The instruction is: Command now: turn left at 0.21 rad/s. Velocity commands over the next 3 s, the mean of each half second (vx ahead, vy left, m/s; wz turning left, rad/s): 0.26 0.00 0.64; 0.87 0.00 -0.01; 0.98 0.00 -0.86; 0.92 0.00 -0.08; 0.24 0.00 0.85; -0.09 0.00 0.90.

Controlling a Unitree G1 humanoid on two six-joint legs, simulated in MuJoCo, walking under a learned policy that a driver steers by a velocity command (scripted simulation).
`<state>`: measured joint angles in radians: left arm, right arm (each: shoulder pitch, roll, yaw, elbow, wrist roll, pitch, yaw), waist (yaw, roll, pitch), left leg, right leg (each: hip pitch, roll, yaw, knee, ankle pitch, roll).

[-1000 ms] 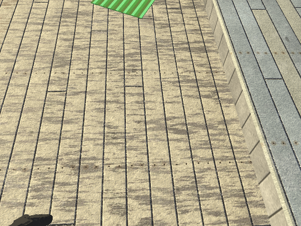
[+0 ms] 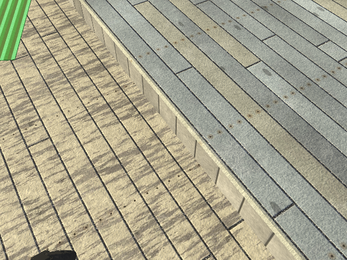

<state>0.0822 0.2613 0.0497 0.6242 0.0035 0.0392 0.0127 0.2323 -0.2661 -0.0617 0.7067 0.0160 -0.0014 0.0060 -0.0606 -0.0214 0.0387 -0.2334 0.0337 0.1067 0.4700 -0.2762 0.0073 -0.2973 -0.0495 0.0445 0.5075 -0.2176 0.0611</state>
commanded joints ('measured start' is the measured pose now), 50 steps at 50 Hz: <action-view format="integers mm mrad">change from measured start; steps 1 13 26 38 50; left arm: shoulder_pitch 169 14 -88 -168 302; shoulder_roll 252 193 147 99 153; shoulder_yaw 69 82 34 -5 38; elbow -45 -5 -44 -42 191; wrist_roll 20 -15 71 25 6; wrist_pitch -6 -57 -88 -65 -107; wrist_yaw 33 23 -69 -73 -29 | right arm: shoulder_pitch -31 -49 181 266 -31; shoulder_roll -106 -98 -195 -190 -104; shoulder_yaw -11 -37 -43 -14 60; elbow -76 -151 -63 111 -52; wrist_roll -25 12 -34 -37 -105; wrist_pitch -40 52 -32 -97 -84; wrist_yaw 23 20 7 -3 14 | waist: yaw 70 74 9 16 24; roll -21 -164 100 138 24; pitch -231 -131 55 55 44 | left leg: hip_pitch -178 -246 139 368 -383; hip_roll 74 74 165 157 52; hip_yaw -153 -47 -564 -130 -209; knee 111 420 -346 -357 725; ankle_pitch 80 -125 -325 849 -26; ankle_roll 36 -27 256 148 -7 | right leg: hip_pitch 472 134 -548 -246 33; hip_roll -209 -304 -50 87 -23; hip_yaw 161 -19 -22 -220 446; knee -47 -281 623 94 -347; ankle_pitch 676 -204 -16 155 -204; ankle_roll -122 -224 0 -184 -388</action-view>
